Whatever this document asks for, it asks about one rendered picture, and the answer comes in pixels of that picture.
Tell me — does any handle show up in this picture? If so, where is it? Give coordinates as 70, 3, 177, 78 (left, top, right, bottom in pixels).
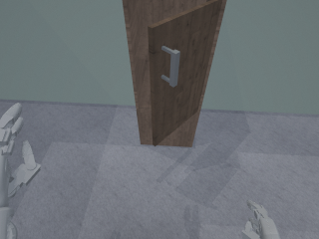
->
160, 46, 180, 88

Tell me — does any cupboard door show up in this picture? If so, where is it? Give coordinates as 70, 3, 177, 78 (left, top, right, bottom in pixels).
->
148, 0, 222, 146

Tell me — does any robot left hand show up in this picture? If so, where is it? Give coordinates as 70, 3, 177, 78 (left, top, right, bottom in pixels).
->
0, 103, 41, 208

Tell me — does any robot right hand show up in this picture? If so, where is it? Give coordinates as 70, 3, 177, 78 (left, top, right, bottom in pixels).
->
241, 199, 281, 239

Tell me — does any robot left forearm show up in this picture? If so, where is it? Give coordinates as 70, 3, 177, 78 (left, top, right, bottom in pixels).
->
0, 206, 18, 239

